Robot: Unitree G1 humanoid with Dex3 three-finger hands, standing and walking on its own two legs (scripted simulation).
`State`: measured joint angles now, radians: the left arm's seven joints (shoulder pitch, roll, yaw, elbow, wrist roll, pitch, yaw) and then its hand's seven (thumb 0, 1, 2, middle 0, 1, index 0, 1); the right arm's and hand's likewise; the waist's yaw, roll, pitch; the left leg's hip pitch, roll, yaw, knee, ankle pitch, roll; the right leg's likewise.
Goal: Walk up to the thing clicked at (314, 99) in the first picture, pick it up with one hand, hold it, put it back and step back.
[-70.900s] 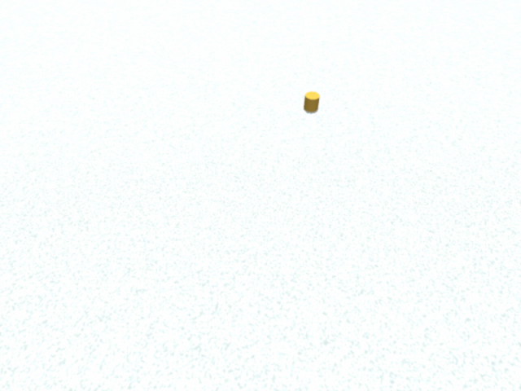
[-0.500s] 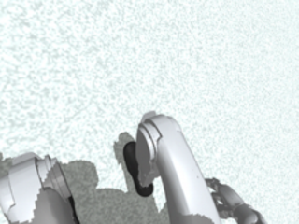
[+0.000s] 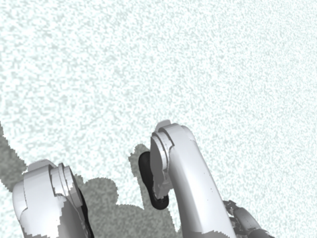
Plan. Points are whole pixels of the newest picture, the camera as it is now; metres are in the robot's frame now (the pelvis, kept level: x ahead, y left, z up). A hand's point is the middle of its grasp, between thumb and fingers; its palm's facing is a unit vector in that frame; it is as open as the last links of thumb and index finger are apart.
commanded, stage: lift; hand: left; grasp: from above
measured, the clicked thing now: out of the picture +0.55 +0.36 -0.18
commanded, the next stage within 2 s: hold in 1.58 s
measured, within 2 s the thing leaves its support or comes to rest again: neither
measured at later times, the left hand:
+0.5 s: hand out of the picture +0.45 +0.35 -0.01, palm faces -0.45 -0.13 -0.89, open 11.6 cm
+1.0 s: hand out of the picture +0.35 +0.29 +0.20, palm faces -0.44 -0.15 -0.88, open 11.7 cm
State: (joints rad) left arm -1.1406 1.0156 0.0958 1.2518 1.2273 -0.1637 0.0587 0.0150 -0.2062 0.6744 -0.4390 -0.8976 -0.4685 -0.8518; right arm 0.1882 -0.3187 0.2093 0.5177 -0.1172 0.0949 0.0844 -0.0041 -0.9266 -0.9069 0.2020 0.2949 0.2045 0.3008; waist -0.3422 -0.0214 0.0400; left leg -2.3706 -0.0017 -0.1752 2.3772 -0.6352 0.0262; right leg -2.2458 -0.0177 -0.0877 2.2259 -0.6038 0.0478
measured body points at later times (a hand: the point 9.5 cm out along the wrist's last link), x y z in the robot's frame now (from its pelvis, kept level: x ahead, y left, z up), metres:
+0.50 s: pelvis +0.00 +0.00 +0.08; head +0.22 +0.08 +0.47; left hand +0.47 +0.36 +0.04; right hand +0.11 -0.27 -0.02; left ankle +0.08 +0.12 -0.31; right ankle +0.13 -0.14 -0.31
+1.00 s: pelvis +0.02 -0.02 +0.26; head +0.13 +0.01 +0.70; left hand +0.37 +0.30 +0.25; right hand +0.15 -0.26 +0.14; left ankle +0.08 +0.12 -0.31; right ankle +0.13 -0.14 -0.31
